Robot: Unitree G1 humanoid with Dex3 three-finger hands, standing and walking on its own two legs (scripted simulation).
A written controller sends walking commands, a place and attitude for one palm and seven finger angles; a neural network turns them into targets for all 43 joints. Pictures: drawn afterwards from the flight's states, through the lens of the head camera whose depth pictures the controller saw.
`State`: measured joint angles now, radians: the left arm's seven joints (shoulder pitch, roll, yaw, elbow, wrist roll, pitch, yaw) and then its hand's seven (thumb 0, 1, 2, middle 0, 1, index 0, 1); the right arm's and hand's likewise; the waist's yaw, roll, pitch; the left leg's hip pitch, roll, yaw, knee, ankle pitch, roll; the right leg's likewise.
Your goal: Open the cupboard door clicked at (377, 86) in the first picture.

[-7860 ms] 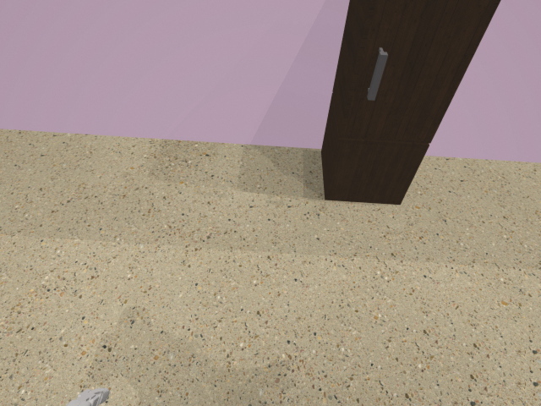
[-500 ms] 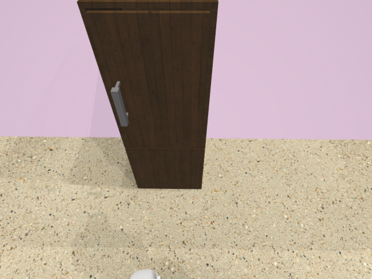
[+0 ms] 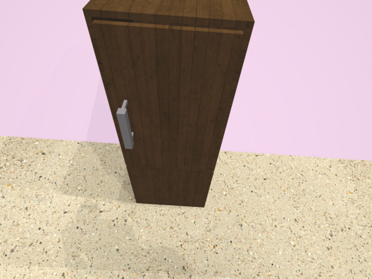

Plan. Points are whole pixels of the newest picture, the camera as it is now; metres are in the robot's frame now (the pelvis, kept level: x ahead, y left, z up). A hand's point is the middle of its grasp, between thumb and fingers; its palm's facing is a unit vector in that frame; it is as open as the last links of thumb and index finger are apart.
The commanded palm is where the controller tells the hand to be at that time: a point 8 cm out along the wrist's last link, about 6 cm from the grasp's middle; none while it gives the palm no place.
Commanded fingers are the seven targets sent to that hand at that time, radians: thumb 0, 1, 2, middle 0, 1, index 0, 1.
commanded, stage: come to a stop and stand still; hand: left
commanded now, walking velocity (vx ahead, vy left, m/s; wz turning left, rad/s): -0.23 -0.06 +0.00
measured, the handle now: (127, 125) +0.56 +0.23 -0.06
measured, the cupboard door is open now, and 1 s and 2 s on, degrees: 0 0 0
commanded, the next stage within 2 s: look again from close up in 0.86 s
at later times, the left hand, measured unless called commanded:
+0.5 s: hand out of the picture +0.05 +0.14 -0.15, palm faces +0.07 -0.96 -0.28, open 7.4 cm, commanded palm none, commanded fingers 0.00 0.90 0.90 -0.20 -0.30 -0.20 -0.30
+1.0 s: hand out of the picture -0.04 +0.14 -0.18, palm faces +0.01 -0.98 -0.22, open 7.4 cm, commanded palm none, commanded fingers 0.00 0.90 0.90 -0.20 -0.30 -0.20 -0.30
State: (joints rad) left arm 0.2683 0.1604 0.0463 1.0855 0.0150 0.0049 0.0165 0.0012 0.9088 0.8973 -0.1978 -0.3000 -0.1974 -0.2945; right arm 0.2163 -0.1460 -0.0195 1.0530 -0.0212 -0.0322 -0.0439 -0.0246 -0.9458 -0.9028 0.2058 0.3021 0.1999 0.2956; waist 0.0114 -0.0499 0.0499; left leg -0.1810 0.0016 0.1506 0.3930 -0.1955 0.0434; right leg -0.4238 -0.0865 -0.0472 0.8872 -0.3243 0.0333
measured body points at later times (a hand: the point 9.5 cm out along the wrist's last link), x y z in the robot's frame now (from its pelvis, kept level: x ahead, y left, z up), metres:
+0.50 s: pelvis -0.02 -0.05 +0.00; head +0.01 -0.09 +0.45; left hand +0.05 +0.19 -0.13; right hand +0.03 -0.29 -0.17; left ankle -0.08 +0.13 -0.68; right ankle +0.03 -0.13 -0.74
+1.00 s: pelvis -0.04 -0.04 -0.01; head +0.00 -0.06 +0.44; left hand -0.04 +0.19 -0.16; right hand -0.07 -0.25 -0.18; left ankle -0.08 +0.11 -0.74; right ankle -0.05 -0.13 -0.75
